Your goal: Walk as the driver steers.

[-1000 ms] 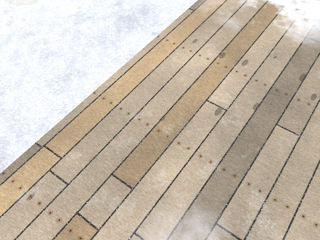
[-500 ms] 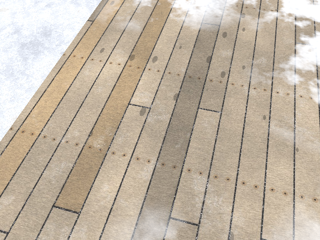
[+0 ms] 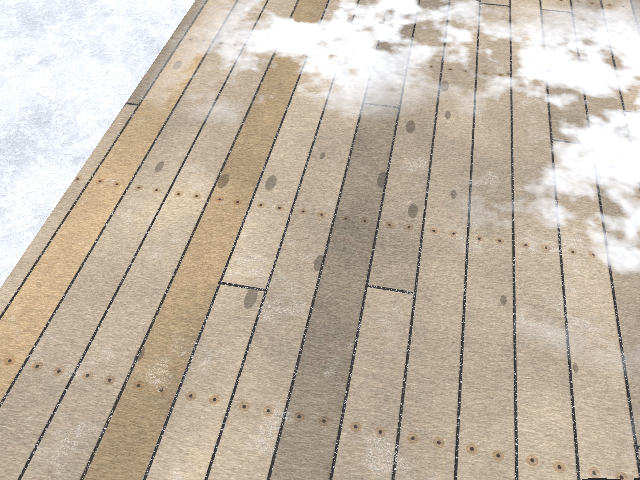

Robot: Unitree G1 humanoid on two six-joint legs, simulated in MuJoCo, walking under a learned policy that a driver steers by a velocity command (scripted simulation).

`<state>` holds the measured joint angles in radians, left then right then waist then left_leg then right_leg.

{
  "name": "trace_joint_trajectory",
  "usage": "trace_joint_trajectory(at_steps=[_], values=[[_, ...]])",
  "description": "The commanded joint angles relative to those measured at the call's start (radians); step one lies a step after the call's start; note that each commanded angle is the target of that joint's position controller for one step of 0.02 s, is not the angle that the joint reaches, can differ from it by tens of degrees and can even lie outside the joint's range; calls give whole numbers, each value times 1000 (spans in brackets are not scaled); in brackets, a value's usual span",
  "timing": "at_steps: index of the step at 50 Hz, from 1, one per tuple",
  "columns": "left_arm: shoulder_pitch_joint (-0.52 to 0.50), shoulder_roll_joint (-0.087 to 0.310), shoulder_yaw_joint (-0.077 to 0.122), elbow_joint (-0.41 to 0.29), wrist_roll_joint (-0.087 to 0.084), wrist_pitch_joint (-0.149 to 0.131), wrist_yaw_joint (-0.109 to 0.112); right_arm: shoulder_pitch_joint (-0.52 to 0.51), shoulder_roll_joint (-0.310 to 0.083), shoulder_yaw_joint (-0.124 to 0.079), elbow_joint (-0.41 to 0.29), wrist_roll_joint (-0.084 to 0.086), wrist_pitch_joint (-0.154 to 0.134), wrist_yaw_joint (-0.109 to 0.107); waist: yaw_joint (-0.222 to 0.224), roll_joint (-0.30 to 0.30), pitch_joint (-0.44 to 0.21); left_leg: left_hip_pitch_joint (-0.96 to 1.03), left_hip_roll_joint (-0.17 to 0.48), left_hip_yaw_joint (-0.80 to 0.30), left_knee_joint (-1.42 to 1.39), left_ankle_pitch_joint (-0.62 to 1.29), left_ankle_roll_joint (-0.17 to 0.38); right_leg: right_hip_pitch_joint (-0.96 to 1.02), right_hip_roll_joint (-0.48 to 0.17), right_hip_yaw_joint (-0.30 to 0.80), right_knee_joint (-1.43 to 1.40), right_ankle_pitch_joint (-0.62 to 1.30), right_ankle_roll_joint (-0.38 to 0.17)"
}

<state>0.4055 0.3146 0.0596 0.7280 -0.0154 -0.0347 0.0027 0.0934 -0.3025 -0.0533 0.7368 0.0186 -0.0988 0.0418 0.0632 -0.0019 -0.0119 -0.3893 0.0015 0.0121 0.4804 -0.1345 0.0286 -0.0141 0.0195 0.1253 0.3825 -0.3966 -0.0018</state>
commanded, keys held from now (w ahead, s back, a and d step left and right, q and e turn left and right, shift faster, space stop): w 0.46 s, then w+q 0.54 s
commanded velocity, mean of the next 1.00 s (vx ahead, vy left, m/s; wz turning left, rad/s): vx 0.49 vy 0.00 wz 0.17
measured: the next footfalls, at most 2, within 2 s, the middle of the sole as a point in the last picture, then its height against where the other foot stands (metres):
right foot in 0.50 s outside the picture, level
left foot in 1.04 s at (274, 382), level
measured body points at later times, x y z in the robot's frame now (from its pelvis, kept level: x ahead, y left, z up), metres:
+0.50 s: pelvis +0.27 +0.00 -0.01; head +0.31 +0.00 +0.44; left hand +0.53 +0.21 -0.07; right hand +0.23 -0.28 -0.14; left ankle +0.08 +0.11 -0.73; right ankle +0.42 -0.10 -0.73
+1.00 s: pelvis +0.54 +0.03 +0.00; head +0.58 +0.05 +0.44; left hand +0.51 +0.32 -0.13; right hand +0.80 -0.16 -0.09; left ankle +0.67 +0.18 -0.71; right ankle +0.42 -0.11 -0.73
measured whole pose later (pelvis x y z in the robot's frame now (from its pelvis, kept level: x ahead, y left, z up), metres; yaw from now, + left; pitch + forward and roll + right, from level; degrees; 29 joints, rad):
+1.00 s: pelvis +0.54 +0.03 +0.00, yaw +14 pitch +1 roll -3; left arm 0.31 0.30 0.08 0.83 -0.02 -0.07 0.00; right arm 0.10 -0.27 -0.04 0.69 0.02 -0.02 0.05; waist 0.07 0.03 0.05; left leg -0.59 0.08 0.03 0.63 -0.07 0.05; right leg 0.11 0.00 -0.26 0.26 -0.37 0.04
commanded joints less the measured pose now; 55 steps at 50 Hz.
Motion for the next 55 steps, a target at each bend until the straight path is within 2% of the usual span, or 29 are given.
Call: trace_joint_trajectory(at_steps=[1,2,3,4,6,10,12,15,18,21,23,25,26,27,28,29,30,31,32,34,37,41,47,50,51,52,53,54,55], values=[[-11,45,1,-105,6,-20,10,306,-283,-84,8,-23,-17,-16,-161,159,-211,637,273,-406,-71,-131,192,-469,-12,-39,520,260,-36],[-17,59,1,-114,0,-35,18,363,-245,-75,31,-11,-15,-5,-173,288,-237,702,367,-708,-213,-334,261,-662,50,7,743,-171,-6],[-53,130,21,-109,-24,-43,12,306,-178,-51,28,-3,-13,-5,-160,192,-113,620,361,-649,-236,-432,235,-760,-5,45,839,-130,-19],[-91,130,20,-109,-28,-47,6,250,-145,-39,12,-8,-6,-10,-138,136,-40,538,327,-536,-238,-387,208,-779,-55,7,848,-51,-31],[-143,109,19,-110,1,-52,-4,196,-100,-21,0,-23,0,-14,-111,85,35,393,254,-375,-270,-140,182,-733,-119,-25,747,80,-30],[-145,58,10,-112,6,-35,-6,179,-110,-19,10,-14,-8,-23,-76,90,53,294,214,-255,-348,38,209,-702,-139,-65,655,188,14],[-191,43,6,-128,18,-37,-3,197,-120,-19,24,-11,-5,-29,-83,56,55,319,188,-187,-352,163,192,-731,-132,-83,555,288,26],[-306,6,-12,-156,10,-57,-18,233,-133,-18,44,-5,3,-36,-122,79,84,276,149,-90,-353,251,164,-640,-108,-123,314,446,25],[-411,2,-15,-183,-1,-68,-38,312,-150,-20,78,3,14,-42,-160,50,102,327,181,-96,-353,218,162,-606,-76,-138,183,521,12],[-441,20,-9,-201,-4,-72,-55,329,-161,-24,101,6,31,-47,-139,64,105,453,235,-105,-296,324,150,-623,-66,-118,123,454,-29],[-392,52,6,-189,0,-70,-56,328,-180,-32,105,4,43,-52,-94,96,52,505,240,-100,-201,548,125,-520,-26,-141,116,372,-59],[-147,126,44,-131,4,-65,-38,298,-177,-27,92,-3,56,-55,49,85,-112,417,179,-69,110,739,84,-155,-8,-158,92,387,-115],[34,197,61,-102,21,-57,-22,309,-118,-4,60,-30,52,-56,100,-34,-281,174,116,-52,426,391,56,195,-214,58,158,416,-175],[42,229,65,-86,23,-57,-31,473,10,33,60,-14,35,-44,4,-304,-432,-186,-59,-90,743,-426,8,485,-440,535,50,161,-321],[33,118,41,-98,17,-56,-27,378,-122,3,74,14,22,-39,61,-173,-356,-279,-15,-183,832,-431,13,409,-412,552,-35,40,-276],[-37,92,29,-94,14,-56,-21,270,-160,-13,35,36,17,-37,52,-126,-185,-327,27,-153,833,-340,15,265,-384,382,-66,85,-236],[-78,87,26,-89,19,-58,-21,210,-144,-10,24,24,11,-40,30,-42,-100,-290,69,-132,788,-269,9,121,-342,265,-83,273,-214],[-128,70,22,-82,25,-61,-23,203,-124,-14,18,12,16,-42,-13,-30,-47,-272,94,-126,746,-211,0,19,-314,194,-130,285,-213],[-156,62,22,-77,32,-71,-24,236,-109,-15,25,16,29,-42,-47,-76,-36,-205,123,-133,729,-174,-9,-61,-299,146,-173,296,-217],[-181,25,18,-59,24,-92,-29,263,-76,-14,44,17,58,-45,-67,-67,3,-166,133,-132,699,-157,-20,-135,-266,34,-220,385,-209],[-201,70,35,-24,24,-103,-23,208,-55,-12,8,6,80,-52,-81,-71,63,-248,149,-146,608,-51,-45,-170,-285,-57,-279,415,-217],[-190,102,42,-1,31,-88,-6,111,-36,-5,-19,3,62,-28,-52,-28,72,-256,135,-99,368,162,-45,-110,-247,-207,-282,455,-187],[-91,142,60,55,-2,-47,2,-78,-39,-1,-114,3,58,8,20,-19,120,-299,97,5,159,124,7,83,-292,-293,-211,545,-150],[-127,186,73,50,-16,-24,9,-3,-84,-28,-130,0,69,14,-55,-72,40,-151,18,75,153,-34,67,135,-306,-324,-22,952,-114],[-144,190,72,44,-21,-14,11,109,-116,-49,-106,3,75,11,-122,-71,-24,-8,-29,103,132,-54,95,113,-284,-347,140,1049,-96],[-153,171,62,38,-20,-12,15,283,-176,-85,-62,7,80,-3,-214,-40,-112,250,-65,85,77,0,137,-7,-242,-370,374,983,-57],[-106,84,34,5,16,-21,17,381,-281,-116,-41,12,90,-25,-207,145,-197,566,130,-262,51,-31,233,-346,-155,-374,722,463,1],[-65,7,0,-39,23,-55,6,327,-328,-111,-84,7,70,-16,-121,271,-336,768,325,-846,-132,-237,417,-658,47,-154,988,-223,37],[-178,114,22,-50,-14,-83,-7,318,-221,-81,-94,4,53,-6,-187,121,-303,760,320,-803,-203,-286,360,-771,-14,-16,1026,-173,14]])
